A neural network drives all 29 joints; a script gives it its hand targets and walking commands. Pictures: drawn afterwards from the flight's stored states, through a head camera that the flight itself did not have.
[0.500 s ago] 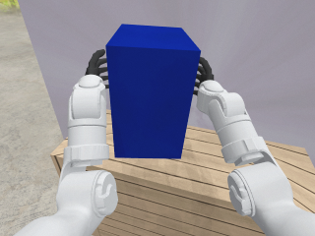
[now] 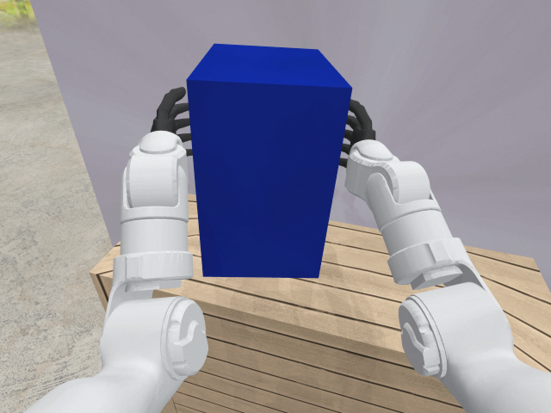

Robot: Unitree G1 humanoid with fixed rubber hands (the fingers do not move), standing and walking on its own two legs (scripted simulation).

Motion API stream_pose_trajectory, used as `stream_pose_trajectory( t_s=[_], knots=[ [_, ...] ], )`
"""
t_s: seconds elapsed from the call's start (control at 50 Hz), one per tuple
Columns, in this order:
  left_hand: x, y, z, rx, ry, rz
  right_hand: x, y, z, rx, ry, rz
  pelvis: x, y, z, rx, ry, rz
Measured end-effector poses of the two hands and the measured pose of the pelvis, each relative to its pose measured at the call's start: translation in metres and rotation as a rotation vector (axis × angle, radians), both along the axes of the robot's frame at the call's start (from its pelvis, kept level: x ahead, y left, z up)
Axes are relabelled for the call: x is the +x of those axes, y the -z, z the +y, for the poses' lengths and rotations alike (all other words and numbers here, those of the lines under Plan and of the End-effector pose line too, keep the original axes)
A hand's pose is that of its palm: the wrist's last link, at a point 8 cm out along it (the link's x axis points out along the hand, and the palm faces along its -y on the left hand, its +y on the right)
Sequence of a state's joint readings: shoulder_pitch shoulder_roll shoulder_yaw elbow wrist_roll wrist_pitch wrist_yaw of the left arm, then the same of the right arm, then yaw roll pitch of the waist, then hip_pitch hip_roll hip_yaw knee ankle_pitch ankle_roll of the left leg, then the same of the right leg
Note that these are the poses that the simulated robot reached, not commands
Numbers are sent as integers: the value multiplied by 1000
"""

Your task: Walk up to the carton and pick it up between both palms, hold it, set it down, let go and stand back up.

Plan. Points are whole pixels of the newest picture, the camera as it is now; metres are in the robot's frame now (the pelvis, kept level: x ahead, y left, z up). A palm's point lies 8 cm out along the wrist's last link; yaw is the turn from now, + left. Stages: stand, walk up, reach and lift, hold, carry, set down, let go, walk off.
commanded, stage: hold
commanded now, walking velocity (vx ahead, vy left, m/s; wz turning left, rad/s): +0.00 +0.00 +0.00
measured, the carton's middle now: (264, 155) +0.42 -0.01 +0.24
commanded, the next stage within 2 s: none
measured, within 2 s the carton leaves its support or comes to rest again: neither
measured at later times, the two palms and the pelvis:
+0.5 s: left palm (165, 141) +0.38 +0.12 +0.28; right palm (358, 149) +0.36 -0.14 +0.27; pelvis +0.00 +0.00 +0.00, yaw +0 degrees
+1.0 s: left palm (163, 148) +0.38 +0.12 +0.28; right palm (355, 154) +0.36 -0.14 +0.27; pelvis +0.00 +0.00 +0.00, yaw +1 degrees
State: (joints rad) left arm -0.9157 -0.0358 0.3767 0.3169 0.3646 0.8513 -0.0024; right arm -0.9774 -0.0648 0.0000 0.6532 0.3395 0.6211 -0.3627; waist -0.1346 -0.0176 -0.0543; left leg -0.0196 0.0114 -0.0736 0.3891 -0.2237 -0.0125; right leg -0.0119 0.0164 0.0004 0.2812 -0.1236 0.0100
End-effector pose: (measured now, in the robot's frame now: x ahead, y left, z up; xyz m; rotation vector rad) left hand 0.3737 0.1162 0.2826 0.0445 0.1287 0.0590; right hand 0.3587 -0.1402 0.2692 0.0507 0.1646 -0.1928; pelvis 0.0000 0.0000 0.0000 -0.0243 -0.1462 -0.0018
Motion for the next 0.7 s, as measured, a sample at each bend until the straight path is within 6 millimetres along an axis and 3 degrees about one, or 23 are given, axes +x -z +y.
stream_pose_trajectory(
  t_s=[0.16, 0.5, 0.7],
  knots=[
    [1, 5, 3, 1, -6, 10, 2, 7, 3, -10, -8, 11, -1, 0, -2, -1, -6, 8],
    [2, -2, 2, 3, -1, -13, 3, -4, 2, 4, -2, -12, 0, 0, 0, -2, -8, 20],
    [4, 2, -1, 7, -1, 3, 4, 4, -1, -2, -3, 5, 4, 0, -1, -2, -11, 6]
  ],
)
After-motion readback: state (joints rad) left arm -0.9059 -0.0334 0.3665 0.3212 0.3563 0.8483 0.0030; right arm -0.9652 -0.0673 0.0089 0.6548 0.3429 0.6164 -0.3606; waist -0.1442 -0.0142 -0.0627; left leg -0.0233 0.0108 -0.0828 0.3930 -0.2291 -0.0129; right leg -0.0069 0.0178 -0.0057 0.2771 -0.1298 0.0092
